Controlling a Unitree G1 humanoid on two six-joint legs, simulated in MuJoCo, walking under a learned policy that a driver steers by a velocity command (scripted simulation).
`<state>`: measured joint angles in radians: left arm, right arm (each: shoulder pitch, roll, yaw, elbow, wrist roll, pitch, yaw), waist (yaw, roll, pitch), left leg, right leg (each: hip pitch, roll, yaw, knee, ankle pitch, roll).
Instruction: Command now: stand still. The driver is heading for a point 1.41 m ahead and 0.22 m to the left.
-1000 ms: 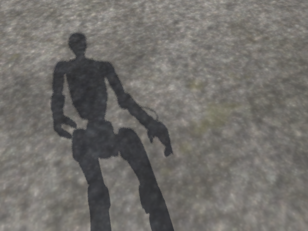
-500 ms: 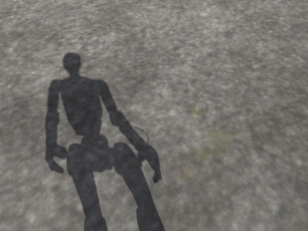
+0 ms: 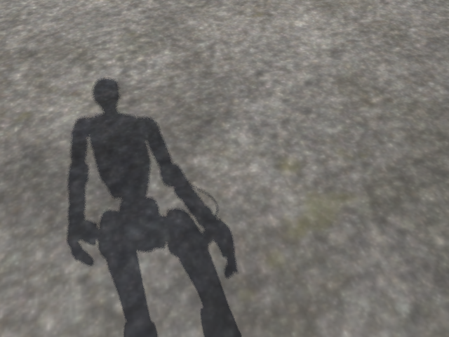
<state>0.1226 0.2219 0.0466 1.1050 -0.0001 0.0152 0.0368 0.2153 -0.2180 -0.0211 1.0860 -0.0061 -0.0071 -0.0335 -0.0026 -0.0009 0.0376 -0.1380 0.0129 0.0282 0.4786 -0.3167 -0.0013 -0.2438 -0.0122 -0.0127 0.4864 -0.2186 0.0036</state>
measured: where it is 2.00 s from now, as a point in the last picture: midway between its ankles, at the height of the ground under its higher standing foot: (231, 228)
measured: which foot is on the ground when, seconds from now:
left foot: down 0.00-0.52, up 0.54-0.96, down 0.98-1.00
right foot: down 0.00-1.00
